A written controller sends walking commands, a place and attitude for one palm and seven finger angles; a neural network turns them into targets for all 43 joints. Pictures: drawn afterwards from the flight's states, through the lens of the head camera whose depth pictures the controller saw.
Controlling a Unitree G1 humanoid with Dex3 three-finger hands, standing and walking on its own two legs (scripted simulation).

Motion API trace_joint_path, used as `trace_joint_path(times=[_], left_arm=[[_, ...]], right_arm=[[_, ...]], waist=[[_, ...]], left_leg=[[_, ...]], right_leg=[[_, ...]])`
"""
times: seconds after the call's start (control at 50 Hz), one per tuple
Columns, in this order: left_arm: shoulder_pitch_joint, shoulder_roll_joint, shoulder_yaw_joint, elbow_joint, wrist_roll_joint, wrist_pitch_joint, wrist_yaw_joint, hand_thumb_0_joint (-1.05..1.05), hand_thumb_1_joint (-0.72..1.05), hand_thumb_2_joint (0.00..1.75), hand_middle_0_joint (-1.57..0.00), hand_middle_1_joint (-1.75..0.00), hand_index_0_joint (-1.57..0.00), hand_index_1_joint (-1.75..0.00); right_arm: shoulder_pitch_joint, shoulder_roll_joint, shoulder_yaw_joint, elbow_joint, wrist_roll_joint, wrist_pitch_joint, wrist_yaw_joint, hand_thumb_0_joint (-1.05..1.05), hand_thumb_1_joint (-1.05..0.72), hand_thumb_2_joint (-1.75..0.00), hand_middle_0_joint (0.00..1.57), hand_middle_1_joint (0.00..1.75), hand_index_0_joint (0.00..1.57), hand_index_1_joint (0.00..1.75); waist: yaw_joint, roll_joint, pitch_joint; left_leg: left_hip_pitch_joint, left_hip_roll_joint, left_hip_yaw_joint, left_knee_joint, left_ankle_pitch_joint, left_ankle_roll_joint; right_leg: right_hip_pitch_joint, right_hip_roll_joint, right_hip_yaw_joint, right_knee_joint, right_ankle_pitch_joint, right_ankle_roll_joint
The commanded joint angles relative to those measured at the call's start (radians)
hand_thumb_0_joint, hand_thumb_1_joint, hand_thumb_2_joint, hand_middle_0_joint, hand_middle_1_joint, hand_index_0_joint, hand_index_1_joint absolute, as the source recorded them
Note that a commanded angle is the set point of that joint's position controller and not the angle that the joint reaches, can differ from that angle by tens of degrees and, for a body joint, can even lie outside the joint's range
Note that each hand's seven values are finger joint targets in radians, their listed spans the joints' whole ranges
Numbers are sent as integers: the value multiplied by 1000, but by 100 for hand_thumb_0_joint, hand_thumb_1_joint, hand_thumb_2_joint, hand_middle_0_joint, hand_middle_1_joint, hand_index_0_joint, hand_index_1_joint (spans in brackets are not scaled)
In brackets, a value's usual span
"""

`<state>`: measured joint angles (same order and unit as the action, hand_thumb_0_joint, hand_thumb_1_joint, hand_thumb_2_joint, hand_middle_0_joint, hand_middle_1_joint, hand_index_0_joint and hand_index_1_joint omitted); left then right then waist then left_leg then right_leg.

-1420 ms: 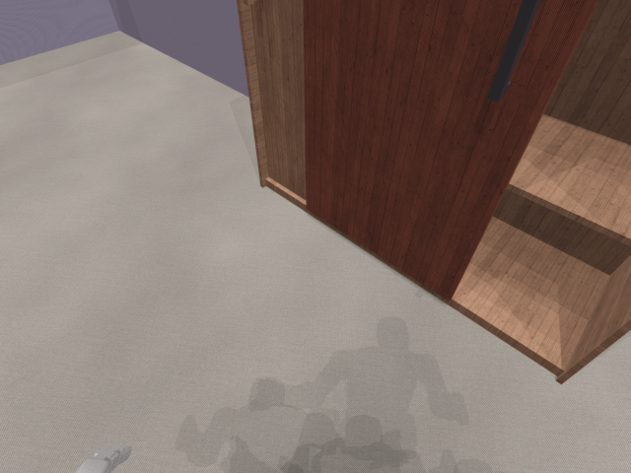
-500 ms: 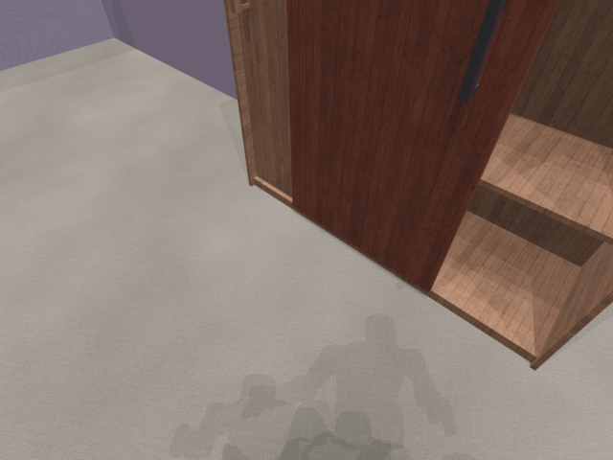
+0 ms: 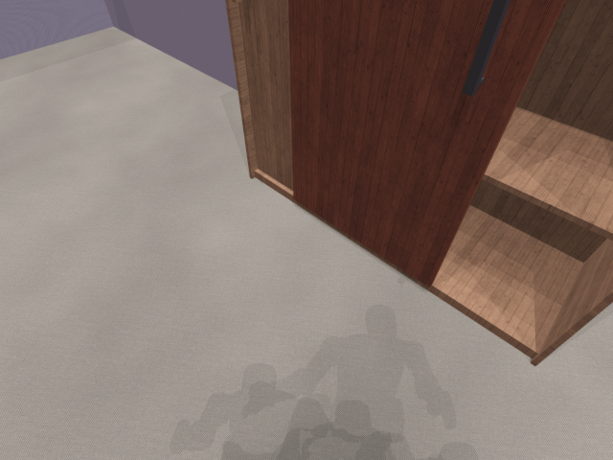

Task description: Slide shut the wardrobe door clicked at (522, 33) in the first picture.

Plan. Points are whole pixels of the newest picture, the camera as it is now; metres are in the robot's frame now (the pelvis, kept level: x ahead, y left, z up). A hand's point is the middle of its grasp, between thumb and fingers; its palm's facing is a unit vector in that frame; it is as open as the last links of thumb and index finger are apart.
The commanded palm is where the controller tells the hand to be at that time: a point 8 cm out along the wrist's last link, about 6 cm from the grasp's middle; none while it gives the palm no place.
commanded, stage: look at it before walking up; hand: left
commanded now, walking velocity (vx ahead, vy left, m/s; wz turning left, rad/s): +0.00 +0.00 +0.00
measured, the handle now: (491, 40) +0.89 -0.34 +0.16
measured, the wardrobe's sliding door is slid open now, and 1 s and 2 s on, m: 0.40 0.40 0.40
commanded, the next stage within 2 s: walk to a spot facing it in 0.02 s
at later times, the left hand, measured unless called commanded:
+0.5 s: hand out of the picture +0.03 +0.25 -0.20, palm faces +0.16 -0.97 -0.21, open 7.4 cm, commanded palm none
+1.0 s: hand (171, 399) +0.25 +0.25 -0.19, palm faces +0.11 -0.96 -0.24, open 7.3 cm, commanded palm none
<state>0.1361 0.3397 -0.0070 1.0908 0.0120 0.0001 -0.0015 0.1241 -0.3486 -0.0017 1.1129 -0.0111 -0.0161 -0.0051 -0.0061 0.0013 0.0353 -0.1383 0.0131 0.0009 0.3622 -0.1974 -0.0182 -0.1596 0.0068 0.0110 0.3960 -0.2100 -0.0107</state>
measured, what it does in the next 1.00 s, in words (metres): walks ahead: left foot, then right foot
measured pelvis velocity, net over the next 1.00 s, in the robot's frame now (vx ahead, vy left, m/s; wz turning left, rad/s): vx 0.21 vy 0.05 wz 0.05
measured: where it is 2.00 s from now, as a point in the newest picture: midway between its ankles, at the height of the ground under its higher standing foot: outside the picture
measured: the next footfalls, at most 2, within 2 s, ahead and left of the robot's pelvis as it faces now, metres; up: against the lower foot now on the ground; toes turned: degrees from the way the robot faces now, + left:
left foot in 0.48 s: +0.10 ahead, +0.17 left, +0.00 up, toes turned +15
right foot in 0.94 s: +0.33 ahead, -0.01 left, +0.00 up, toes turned -2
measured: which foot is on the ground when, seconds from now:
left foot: down 0.00-0.26, up 0.28-0.46, down 0.48-0.94, up 0.96-1.00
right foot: down 0.00-0.48, up 0.50-0.92, down 0.94-1.00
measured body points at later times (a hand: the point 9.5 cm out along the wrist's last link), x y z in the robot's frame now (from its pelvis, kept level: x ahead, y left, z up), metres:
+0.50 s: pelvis +0.06 +0.05 -0.02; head +0.07 +0.07 +0.43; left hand +0.02 +0.30 -0.18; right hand +0.12 -0.21 -0.16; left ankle +0.07 +0.16 -0.75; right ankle +0.00 -0.11 -0.74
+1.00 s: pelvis +0.21 +0.05 -0.03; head +0.25 +0.03 +0.42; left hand +0.24 +0.30 -0.17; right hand +0.22 -0.16 -0.20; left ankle +0.08 +0.16 -0.69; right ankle +0.29 -0.01 -0.75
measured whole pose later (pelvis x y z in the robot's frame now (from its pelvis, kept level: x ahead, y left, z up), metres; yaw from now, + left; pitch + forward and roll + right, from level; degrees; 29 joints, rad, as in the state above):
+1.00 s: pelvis +0.21 +0.05 -0.03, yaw +3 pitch -2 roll +1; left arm 0.22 0.16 0.06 1.00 0.02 -0.01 0.01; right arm 0.28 -0.14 -0.04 1.08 -0.01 -0.01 -0.04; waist 0.01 0.04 0.11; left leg -0.22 0.05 0.09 1.01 -0.55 -0.02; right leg -0.41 0.01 -0.12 0.69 -0.26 -0.09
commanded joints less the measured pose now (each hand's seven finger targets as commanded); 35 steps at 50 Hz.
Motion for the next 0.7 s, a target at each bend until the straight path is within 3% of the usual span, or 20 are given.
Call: trace_joint_path(times=[0.0,0.1,0.14,0.18,0.2,0.24,0.26,0.28,0.34,0.36,0.4,0.42,0.44,0.46,0.48,0.5,0.52,0.56,0.62,0.68], left_arm=[[-43,215,45,-69,-1,-30,12,0,90,90,-20,-30,-20,-30],[-39,215,46,-69,-2,-31,14,0,90,90,-20,-30,-20,-30],[12,128,31,-48,-3,-16,17,0,90,90,-20,-30,-20,-30],[60,113,35,-48,4,1,14,0,90,90,-20,-30,-20,-30],[77,130,43,-51,7,6,11,0,90,90,-20,-30,-20,-30],[133,178,69,-68,12,8,11,0,90,90,-20,-30,-20,-30],[159,187,78,-78,15,4,14,0,90,90,-20,-30,-20,-30],[158,182,84,-86,18,-8,16,0,90,90,-20,-30,-20,-30],[127,161,92,-114,21,-36,14,0,90,90,-20,-30,-20,-30],[107,156,94,-123,22,-38,13,0,90,90,-20,-30,-20,-30],[97,136,94,-124,18,-36,10,0,90,90,-20,-30,-20,-30],[98,125,95,-121,13,-31,9,0,90,90,-20,-30,-20,-30],[123,82,85,-121,7,-25,5,0,90,90,-20,-30,-20,-30],[119,0,70,-152,-2,-19,-6,0,90,90,-20,-30,-20,-30],[51,-24,61,-205,6,-20,-4,0,90,90,-20,-30,-20,-30],[58,-11,70,-200,11,-22,-5,0,90,90,-20,-30,-20,-30],[48,-19,72,-180,14,-25,-6,0,90,90,-20,-30,-20,-30],[104,-27,71,-135,19,-28,-15,0,90,90,-20,-30,-20,-30],[173,-86,55,-96,15,-24,-7,0,90,90,-20,-30,-20,-30],[175,-114,48,-85,11,-10,3,0,90,90,-20,-30,-20,-30]], right_arm=[[-44,-202,-37,-62,3,-19,-9,0,-90,-90,20,30,20,30],[-47,-201,-36,-60,3,-20,-11,0,-90,-90,20,30,20,30],[-3,-108,-12,-47,-3,-4,-5,0,-90,-90,20,30,20,30],[25,-74,-8,-52,-9,10,1,0,-90,-90,20,30,20,30],[24,-71,-9,-63,-11,16,4,0,-90,-90,20,30,20,30],[25,-57,-16,-94,-13,24,6,0,-90,-90,20,30,20,30],[5,-68,-25,-120,-12,24,9,0,-90,-90,20,30,20,30],[-7,-71,-34,-138,-10,18,14,0,-90,-90,20,30,20,30],[16,-25,-39,-160,-3,6,32,0,-90,-90,20,30,20,30],[41,-9,-41,-162,-1,3,38,0,-90,-90,20,30,20,30],[130,23,-40,-144,-2,0,39,0,-90,-90,20,30,20,30],[212,22,-44,-121,-4,-3,35,0,-90,-90,20,30,20,30],[317,-18,-57,-90,-6,-9,26,0,-90,-90,20,30,20,30],[415,-121,-90,-73,-18,-13,17,0,-90,-90,20,30,20,30],[474,-154,-92,-66,-14,-17,4,0,-90,-90,20,30,20,30],[408,-137,-85,-80,-9,-11,0,0,-90,-90,20,30,20,30],[347,-77,-75,-100,-6,-17,-3,0,-90,-90,20,30,20,30],[260,0,-54,-113,-7,-41,-11,0,-90,-90,20,30,20,30],[307,46,-42,-72,-3,-66,-26,0,-90,-90,20,30,20,30],[325,62,-41,-49,-2,-66,-37,0,-90,-90,20,30,20,30]], waist=[[3,-4,-68],[4,-4,-81],[6,-7,-79],[22,-26,-22],[32,-60,18],[54,-188,48],[70,-216,70],[67,-185,88],[31,-107,71],[15,-117,66],[-22,-123,58],[-54,-81,29],[-86,48,-20],[-123,370,-22],[-126,338,6],[-86,180,14],[-66,104,40],[-14,78,54],[3,62,-5],[5,61,-9]], left_leg=[[23,110,-85,-53,110,42],[37,112,-80,-50,147,41],[-1,96,-75,-24,63,29],[-101,72,-72,15,-108,34],[-179,45,-61,51,-186,33],[-310,2,14,246,-262,21],[-368,16,14,376,-310,21],[-417,43,-3,471,-308,24],[-389,76,9,471,-280,22],[-332,82,24,401,-269,21],[-157,38,102,261,-157,19],[-24,10,129,179,-80,20],[121,14,73,94,-112,29],[197,241,-325,-61,-301,108],[148,381,-600,-211,-328,186],[113,403,-558,-205,-360,222],[9,347,-482,-209,-388,209],[-55,276,-338,-205,-212,184],[63,233,-152,-125,331,188],[131,238,-48,-82,591,191]], right_leg=[[4,-122,112,-72,132,-27],[21,-126,108,-67,183,-28],[31,-127,94,-56,56,-12],[17,-135,108,-70,-187,-13],[21,-156,145,-102,-297,-26],[44,-286,280,-212,-471,-94],[44,-349,339,-250,-483,-141],[53,-390,349,-259,-422,-175],[62,-373,184,-188,-182,-173],[31,-363,120,-161,-150,-153],[-71,-309,6,-84,-129,-100],[-132,-273,-54,5,-157,-70],[-206,-210,-120,217,-149,-34],[-434,-76,-193,553,-336,33],[-569,-30,-87,740,-427,35],[-573,-101,-14,800,-343,13],[-533,-121,-15,824,-256,7],[-483,-147,-7,798,-127,21],[-454,-131,-42,713,-83,42],[-441,-107,-57,606,-72,39]])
